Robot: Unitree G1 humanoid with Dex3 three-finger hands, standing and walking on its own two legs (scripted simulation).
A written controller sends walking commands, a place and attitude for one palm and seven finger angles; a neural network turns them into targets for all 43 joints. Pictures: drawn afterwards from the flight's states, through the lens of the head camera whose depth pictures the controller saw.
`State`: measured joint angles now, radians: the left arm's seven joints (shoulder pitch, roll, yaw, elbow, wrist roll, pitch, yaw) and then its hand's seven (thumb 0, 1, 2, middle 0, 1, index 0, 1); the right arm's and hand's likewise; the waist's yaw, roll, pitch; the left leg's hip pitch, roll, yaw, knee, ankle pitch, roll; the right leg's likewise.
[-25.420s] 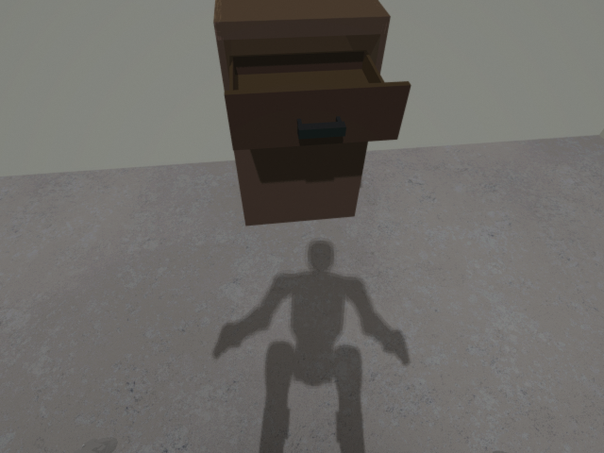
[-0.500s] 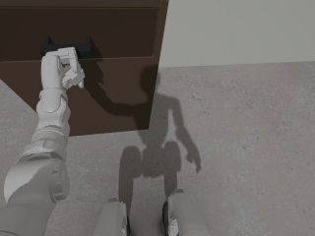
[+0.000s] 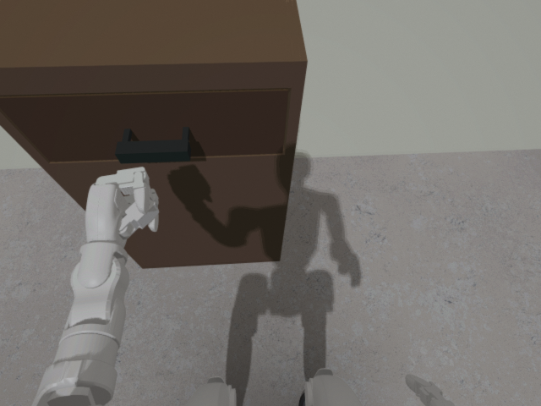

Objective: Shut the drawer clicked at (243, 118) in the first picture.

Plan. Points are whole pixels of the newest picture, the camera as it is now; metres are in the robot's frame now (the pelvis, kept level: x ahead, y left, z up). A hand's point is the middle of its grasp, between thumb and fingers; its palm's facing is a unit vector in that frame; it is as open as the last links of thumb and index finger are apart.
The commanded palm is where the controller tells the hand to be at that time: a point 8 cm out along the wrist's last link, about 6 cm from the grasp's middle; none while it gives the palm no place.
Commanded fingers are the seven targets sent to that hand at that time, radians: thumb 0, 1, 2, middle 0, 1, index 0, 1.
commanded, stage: draw the hand back to the body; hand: left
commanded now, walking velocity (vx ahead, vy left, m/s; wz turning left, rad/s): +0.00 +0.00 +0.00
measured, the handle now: (155, 142) +0.53 +0.20 +0.01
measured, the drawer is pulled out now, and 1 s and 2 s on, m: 0.00 0.00 0.00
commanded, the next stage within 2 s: step back with the hand held close in 1.16 s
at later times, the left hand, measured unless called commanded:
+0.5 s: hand (67, 265) +0.27 +0.21 +0.13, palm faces +0.24 -0.93 -0.29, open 3.2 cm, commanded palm +0.23 +0.26 +0.15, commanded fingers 0.00 0.90 0.90 -1.40 -1.60 -1.40 -1.60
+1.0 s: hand out of the picture +0.19 +0.25 +0.22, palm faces +0.42 -0.81 -0.40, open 3.2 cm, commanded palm +0.14 +0.28 +0.24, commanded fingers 0.00 0.90 0.90 -1.40 -1.60 -1.40 -1.60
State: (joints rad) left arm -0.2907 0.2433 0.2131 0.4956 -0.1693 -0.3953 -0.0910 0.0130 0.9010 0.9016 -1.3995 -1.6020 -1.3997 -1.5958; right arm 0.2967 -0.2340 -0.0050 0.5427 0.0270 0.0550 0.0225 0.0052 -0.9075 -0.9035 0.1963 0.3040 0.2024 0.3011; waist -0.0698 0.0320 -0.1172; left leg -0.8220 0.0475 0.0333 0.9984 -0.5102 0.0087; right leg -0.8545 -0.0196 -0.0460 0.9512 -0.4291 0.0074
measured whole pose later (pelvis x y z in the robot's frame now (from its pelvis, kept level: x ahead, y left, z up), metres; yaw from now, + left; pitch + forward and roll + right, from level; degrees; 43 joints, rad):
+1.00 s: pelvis +0.02 +0.00 +0.06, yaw +1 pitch -3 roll -1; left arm 0.53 0.34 0.29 -0.48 -0.06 -0.09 0.11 0.01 0.89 0.90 -1.40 -1.60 -1.40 -1.60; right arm 0.22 -0.22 0.02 0.61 0.01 -0.13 -0.06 0.01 -0.90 -0.90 0.20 0.30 0.20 0.30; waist 0.06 0.07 0.00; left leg -0.09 0.02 0.04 0.47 -0.32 0.01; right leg -0.13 -0.03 -0.05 0.45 -0.26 0.01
